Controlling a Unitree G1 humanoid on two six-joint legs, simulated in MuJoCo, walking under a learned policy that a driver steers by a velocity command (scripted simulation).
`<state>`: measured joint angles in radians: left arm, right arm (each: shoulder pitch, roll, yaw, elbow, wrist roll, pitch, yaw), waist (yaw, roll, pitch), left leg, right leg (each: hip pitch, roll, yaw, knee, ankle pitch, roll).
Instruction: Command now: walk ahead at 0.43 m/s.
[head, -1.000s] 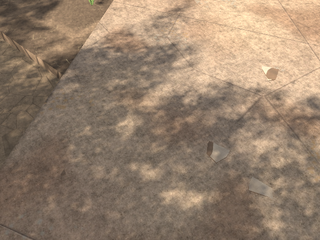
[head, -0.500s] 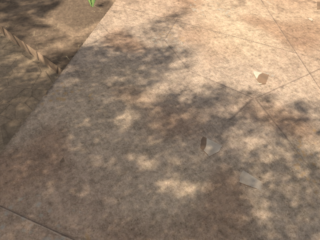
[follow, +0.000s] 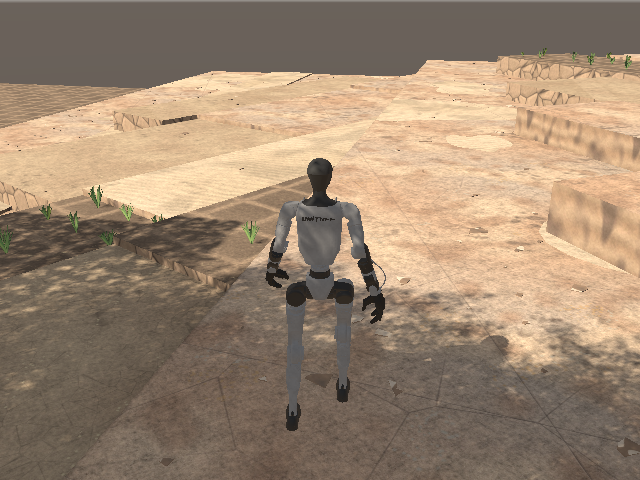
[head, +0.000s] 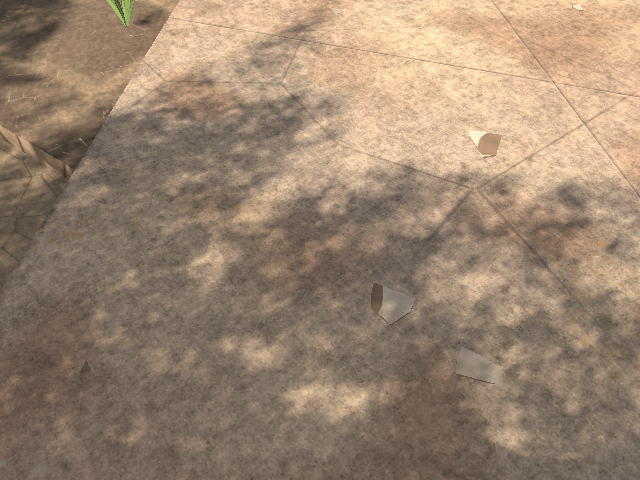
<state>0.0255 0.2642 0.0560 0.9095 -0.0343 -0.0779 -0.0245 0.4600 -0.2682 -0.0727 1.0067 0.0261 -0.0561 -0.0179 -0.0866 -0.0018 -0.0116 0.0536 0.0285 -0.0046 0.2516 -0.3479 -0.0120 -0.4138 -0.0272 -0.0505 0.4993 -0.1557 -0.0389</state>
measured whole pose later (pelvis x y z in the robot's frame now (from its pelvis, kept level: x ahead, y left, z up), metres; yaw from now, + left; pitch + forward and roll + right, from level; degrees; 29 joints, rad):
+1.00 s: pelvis +0.39 -0.03 +0.00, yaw -1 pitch -1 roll +1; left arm 0.21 0.23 0.04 0.98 0.01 -0.01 0.03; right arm 0.14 -0.23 -0.02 0.98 -0.02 -0.02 -0.02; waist -0.01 0.02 0.01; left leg -0.26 -0.01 0.05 0.47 -0.19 0.02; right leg -0.26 -0.04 0.01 0.53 -0.26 0.02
